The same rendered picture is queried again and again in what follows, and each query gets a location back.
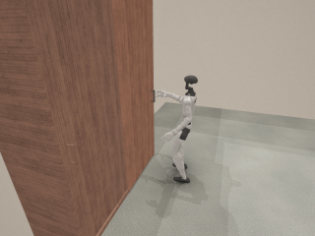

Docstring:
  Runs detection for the robot left forearm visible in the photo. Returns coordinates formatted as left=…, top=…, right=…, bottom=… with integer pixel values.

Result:
left=171, top=117, right=190, bottom=136

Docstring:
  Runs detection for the right robot hand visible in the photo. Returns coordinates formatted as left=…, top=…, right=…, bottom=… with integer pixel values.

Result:
left=156, top=89, right=166, bottom=98

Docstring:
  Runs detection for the right robot shin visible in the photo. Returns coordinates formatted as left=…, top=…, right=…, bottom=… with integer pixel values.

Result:
left=179, top=147, right=184, bottom=163

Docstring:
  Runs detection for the handle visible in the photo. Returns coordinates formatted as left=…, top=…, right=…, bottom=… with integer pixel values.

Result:
left=71, top=144, right=79, bottom=166
left=151, top=89, right=156, bottom=102

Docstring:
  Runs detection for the left robot thigh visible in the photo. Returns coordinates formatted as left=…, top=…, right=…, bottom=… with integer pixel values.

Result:
left=172, top=129, right=188, bottom=159

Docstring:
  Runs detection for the left robot upper arm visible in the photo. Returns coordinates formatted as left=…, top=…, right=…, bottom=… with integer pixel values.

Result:
left=183, top=96, right=192, bottom=123

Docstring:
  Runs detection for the left robot hand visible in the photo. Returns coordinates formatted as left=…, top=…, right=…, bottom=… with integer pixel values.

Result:
left=159, top=132, right=173, bottom=145

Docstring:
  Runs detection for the wardrobe door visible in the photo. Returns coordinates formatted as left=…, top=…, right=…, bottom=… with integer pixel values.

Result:
left=111, top=0, right=154, bottom=191
left=23, top=0, right=128, bottom=236

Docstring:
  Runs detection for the robot right forearm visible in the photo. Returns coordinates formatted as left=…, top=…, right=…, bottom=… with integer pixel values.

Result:
left=166, top=92, right=181, bottom=101

